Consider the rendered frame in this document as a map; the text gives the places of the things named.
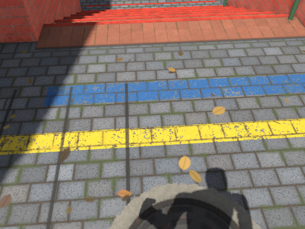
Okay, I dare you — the stairs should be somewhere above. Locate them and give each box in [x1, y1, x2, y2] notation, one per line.
[54, 5, 276, 24]

